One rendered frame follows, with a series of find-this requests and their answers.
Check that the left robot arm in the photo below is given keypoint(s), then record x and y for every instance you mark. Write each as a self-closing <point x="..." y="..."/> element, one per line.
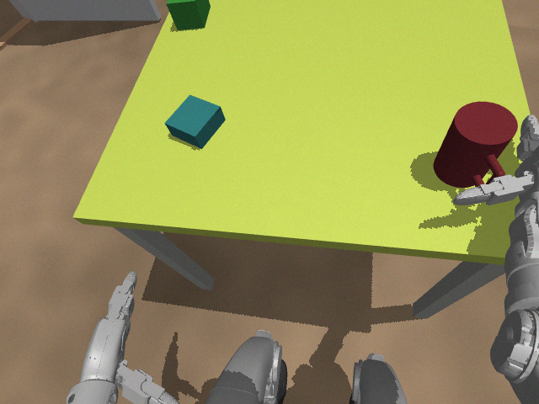
<point x="93" y="392"/>

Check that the left robot hand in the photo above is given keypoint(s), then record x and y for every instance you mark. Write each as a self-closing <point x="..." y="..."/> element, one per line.
<point x="106" y="350"/>

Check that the right robot arm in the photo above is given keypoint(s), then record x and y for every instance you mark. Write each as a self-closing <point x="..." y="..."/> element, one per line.
<point x="515" y="351"/>

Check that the right robot hand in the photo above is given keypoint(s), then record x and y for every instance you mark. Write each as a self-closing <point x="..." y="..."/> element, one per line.
<point x="506" y="188"/>

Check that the table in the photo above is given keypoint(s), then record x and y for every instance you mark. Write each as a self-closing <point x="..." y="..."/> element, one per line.
<point x="335" y="112"/>

